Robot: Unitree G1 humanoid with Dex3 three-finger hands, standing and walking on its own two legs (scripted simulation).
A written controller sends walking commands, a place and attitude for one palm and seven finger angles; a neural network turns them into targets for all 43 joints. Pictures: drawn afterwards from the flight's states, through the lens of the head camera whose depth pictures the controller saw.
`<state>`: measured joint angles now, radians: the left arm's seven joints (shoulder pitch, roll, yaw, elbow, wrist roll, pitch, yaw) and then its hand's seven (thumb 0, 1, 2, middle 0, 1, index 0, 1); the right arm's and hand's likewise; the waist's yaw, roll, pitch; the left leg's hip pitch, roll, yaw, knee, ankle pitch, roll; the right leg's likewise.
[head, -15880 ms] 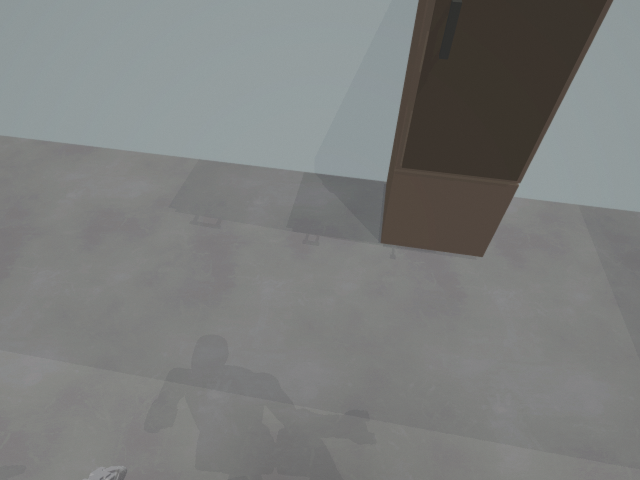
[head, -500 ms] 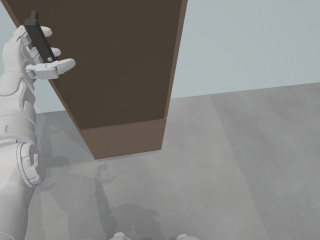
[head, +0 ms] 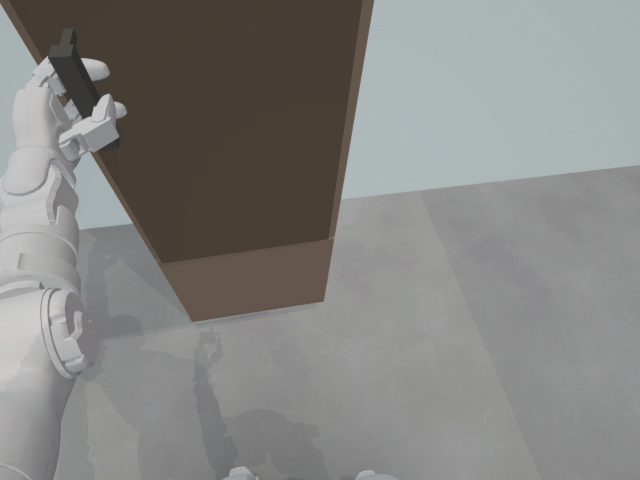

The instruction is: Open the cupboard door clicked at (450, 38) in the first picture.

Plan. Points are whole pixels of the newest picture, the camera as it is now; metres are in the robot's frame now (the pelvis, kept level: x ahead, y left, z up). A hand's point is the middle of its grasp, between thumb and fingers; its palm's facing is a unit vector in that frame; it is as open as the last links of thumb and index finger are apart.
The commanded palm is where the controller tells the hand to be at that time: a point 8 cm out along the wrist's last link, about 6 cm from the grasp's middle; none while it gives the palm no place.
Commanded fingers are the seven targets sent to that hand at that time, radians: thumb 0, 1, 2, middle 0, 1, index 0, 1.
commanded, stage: pull the door open along its arc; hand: left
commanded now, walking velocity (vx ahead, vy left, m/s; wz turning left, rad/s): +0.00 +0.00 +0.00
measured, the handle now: (90, 92) +0.57 +0.24 +0.15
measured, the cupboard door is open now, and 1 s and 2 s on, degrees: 1 45 44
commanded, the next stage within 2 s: open thumb and fingers to let go in 1.00 s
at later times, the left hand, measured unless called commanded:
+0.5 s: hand (129, 181) +0.42 +0.17 +0.15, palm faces +0.21 -0.98 +0.07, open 6.2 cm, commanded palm +0.36 +0.21 +0.14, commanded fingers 0.00 0.90 0.90 -0.40 -1.35 -0.40 -1.35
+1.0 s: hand (248, 263) +0.31 +0.05 +0.15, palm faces +0.43 -0.90 -0.02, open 6.2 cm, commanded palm +0.25 +0.08 +0.14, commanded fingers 0.00 0.90 0.90 -0.40 -1.35 -0.40 -1.35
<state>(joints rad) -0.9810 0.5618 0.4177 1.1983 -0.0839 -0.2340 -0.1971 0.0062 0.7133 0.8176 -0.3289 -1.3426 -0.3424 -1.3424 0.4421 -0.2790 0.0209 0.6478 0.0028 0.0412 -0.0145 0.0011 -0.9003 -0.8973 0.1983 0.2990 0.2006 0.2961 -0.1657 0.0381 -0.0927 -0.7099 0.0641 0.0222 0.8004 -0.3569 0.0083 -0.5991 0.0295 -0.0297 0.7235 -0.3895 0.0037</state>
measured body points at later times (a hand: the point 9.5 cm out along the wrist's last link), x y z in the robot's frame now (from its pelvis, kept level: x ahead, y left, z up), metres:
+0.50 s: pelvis +0.01 -0.01 +0.01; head +0.03 -0.02 +0.46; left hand +0.40 +0.22 +0.14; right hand +0.11 -0.26 -0.10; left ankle +0.01 +0.11 -0.71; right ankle -0.03 -0.13 -0.71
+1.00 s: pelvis +0.00 -0.04 +0.02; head -0.02 -0.06 +0.47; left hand +0.28 +0.10 +0.15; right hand +0.19 -0.23 -0.08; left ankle +0.01 +0.11 -0.71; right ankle -0.03 -0.13 -0.71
